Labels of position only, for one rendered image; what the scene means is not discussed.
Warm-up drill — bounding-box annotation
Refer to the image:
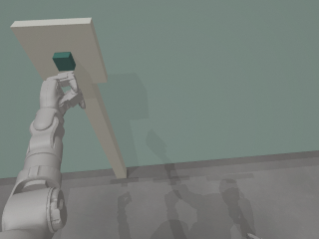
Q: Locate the panel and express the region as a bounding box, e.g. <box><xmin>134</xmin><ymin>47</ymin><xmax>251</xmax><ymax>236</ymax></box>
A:
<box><xmin>10</xmin><ymin>17</ymin><xmax>127</xmax><ymax>179</ymax></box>

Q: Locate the left robot upper arm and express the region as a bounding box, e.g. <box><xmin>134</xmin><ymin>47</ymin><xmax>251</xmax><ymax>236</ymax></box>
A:
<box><xmin>0</xmin><ymin>187</ymin><xmax>68</xmax><ymax>239</ymax></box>

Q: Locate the button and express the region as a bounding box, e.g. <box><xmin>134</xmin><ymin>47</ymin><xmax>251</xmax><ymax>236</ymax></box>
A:
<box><xmin>52</xmin><ymin>52</ymin><xmax>76</xmax><ymax>72</ymax></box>

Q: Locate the left robot forearm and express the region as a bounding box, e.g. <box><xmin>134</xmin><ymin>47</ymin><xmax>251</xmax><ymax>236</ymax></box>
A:
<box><xmin>1</xmin><ymin>108</ymin><xmax>65</xmax><ymax>231</ymax></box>

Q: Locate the left robot hand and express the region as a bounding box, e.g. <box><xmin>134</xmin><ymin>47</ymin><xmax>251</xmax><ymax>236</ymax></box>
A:
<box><xmin>39</xmin><ymin>71</ymin><xmax>86</xmax><ymax>117</ymax></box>

